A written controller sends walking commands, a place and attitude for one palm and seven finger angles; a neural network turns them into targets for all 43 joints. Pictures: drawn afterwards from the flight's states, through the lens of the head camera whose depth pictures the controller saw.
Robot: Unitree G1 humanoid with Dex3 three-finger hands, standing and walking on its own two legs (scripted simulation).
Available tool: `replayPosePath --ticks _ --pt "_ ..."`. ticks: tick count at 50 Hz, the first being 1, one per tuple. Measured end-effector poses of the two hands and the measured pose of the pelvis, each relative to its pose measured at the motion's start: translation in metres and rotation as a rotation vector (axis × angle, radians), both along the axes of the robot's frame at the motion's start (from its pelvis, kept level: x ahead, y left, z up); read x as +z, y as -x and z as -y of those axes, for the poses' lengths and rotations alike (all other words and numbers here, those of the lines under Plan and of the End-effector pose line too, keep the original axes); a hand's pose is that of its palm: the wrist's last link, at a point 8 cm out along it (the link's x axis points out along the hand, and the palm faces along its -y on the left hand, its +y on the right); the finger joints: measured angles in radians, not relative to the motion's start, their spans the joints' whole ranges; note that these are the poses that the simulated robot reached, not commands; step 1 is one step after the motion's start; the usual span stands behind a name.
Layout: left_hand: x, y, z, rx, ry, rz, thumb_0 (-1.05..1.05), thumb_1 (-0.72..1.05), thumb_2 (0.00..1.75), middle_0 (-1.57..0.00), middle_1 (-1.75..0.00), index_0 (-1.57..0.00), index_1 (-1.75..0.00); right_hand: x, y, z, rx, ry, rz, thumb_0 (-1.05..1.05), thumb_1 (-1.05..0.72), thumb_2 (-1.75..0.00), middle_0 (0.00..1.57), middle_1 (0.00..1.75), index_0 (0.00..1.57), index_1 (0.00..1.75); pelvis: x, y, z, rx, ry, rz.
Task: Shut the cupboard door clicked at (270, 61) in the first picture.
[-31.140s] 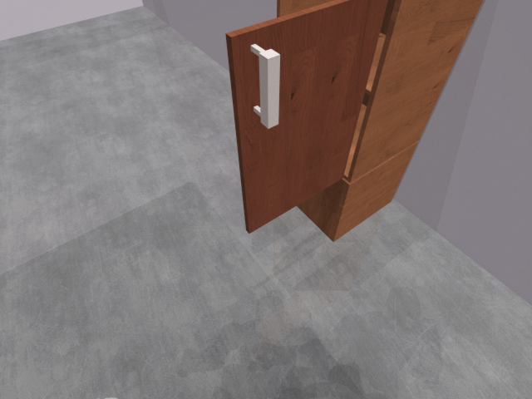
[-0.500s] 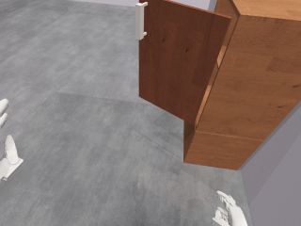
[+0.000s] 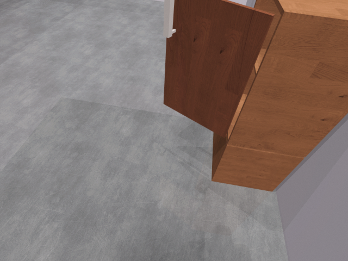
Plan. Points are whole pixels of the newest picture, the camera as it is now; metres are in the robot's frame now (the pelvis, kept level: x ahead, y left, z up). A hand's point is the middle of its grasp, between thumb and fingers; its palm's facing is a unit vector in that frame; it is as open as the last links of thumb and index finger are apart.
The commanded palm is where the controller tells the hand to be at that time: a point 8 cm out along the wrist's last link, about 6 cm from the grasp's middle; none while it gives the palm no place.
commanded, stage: let the arm hang, fingers relaxed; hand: left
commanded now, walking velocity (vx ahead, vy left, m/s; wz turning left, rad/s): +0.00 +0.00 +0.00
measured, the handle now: (171, 16) +0.93 +0.06 +0.15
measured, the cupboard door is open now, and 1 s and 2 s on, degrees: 63 63 63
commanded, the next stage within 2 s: look to check the result in 0.74 s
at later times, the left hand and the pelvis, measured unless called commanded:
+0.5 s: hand out of the picture -0.04 +0.17 -0.17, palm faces +0.02 -0.99 -0.16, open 7.4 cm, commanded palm none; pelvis -0.01 +0.01 +0.00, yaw -1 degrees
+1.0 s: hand out of the picture -0.02 +0.17 -0.17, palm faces +0.00 -0.98 -0.19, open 7.4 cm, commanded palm none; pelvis +0.00 +0.00 +0.00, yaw -1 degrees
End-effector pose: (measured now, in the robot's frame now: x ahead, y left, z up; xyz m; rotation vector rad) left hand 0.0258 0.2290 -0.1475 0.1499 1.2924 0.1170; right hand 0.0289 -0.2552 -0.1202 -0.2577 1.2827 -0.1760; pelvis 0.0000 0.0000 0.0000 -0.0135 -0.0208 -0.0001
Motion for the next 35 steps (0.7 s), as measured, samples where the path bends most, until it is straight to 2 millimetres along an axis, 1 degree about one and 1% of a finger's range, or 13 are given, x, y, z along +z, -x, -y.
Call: replayPosePath --ticks 3,6,9,12,16,22,26,29,35 --pt "-0.001 0.036 -0.007 0.021 -0.007 -0.100 -0.01 0.99 0.90 -0.21 -0.30 -0.20 -0.30 -0.005 0.033 -0.009 -0.033 -0.018 -0.099 0.01 -0.91 -0.90 0.20 0.30 0.20 0.30 0.002 0.001 -0.001 0.002 0.005 0.002" --pt "0.003 0.064 -0.011 0.036 -0.021 -0.182 0.00 0.97 0.90 -0.21 -0.30 -0.20 -0.30 -0.010 0.057 -0.021 -0.064 -0.046 -0.158 0.01 -0.91 -0.90 0.20 0.30 0.20 0.30 0.003 0.002 -0.004 -0.001 0.006 0.005" --pt "0.008 0.084 -0.014 0.047 -0.032 -0.236 0.00 0.95 0.90 -0.20 -0.30 -0.20 -0.29 -0.015 0.071 -0.034 -0.088 -0.078 -0.186 0.01 -0.91 -0.90 0.20 0.30 0.20 0.30 0.004 0.003 -0.007 -0.005 0.004 0.008" --pt "0.010 0.094 -0.013 0.053 -0.037 -0.260 0.00 0.93 0.90 -0.20 -0.30 -0.20 -0.29 -0.020 0.078 -0.046 -0.102 -0.108 -0.195 0.01 -0.91 -0.90 0.20 0.30 0.20 0.30 0.004 0.005 -0.010 -0.008 0.001 0.010" --pt "0.010 0.095 -0.008 0.056 -0.031 -0.253 0.01 0.92 0.90 -0.20 -0.30 -0.19 -0.29 -0.025 0.079 -0.059 -0.111 -0.140 -0.185 0.01 -0.91 -0.90 0.20 0.30 0.20 0.30 0.003 0.006 -0.012 -0.012 -0.003 0.010" --pt "0.006 0.080 0.006 0.052 0.000 -0.200 0.01 0.91 0.90 -0.20 -0.30 -0.19 -0.29 -0.028 0.068 -0.068 -0.113 -0.160 -0.142 0.00 -0.91 -0.90 0.20 0.30 0.20 0.30 0.003 0.007 -0.013 -0.016 -0.008 0.010" --pt "0.003 0.068 0.016 0.046 0.022 -0.161 0.01 0.91 0.90 -0.20 -0.30 -0.19 -0.29 -0.028 0.060 -0.067 -0.111 -0.157 -0.115 0.00 -0.91 -0.90 0.20 0.30 0.20 0.30 0.003 0.007 -0.012 -0.017 -0.010 0.008" --pt "0.001 0.060 0.022 0.043 0.035 -0.139 0.00 0.91 0.90 -0.20 -0.30 -0.20 -0.29 -0.027 0.058 -0.062 -0.112 -0.145 -0.107 0.01 -0.92 -0.90 0.20 0.30 0.20 0.30 0.003 0.006 -0.011 -0.017 -0.010 0.009" --pt "0.000 0.052 0.026 0.033 0.043 -0.125 0.00 0.91 0.90 -0.20 -0.30 -0.20 -0.29 -0.023 0.056 -0.052 -0.118 -0.123 -0.099 0.00 -0.92 -0.90 0.20 0.30 0.20 0.30 0.003 0.005 -0.008 -0.019 -0.009 0.010"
